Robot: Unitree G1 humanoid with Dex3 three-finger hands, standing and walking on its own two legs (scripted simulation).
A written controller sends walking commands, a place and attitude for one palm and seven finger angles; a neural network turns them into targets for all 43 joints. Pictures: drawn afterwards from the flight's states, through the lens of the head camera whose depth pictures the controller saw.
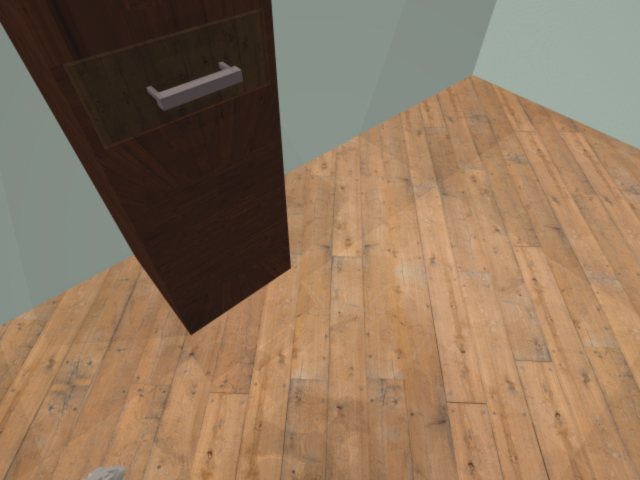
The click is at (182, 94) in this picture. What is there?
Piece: drawer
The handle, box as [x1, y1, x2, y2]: [146, 61, 242, 110]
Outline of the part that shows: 241,70 235,66 230,67 222,61 219,62 219,67 222,69 220,71 161,92 158,92 151,86 146,87 148,92 156,99 158,105 164,110 242,81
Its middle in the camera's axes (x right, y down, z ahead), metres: -0.25 -0.31 +0.76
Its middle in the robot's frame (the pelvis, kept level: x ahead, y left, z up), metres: +0.78 +0.30 +0.09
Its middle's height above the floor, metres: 0.86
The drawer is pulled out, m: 0.00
